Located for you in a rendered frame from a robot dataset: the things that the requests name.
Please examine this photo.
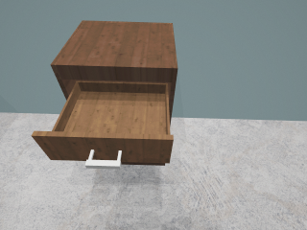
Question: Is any cabinet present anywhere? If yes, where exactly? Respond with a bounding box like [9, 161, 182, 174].
[50, 20, 178, 166]

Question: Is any handle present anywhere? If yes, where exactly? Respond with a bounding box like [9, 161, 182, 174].
[85, 149, 122, 170]

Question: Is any drawer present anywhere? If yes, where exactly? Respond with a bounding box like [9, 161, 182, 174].
[31, 80, 174, 164]

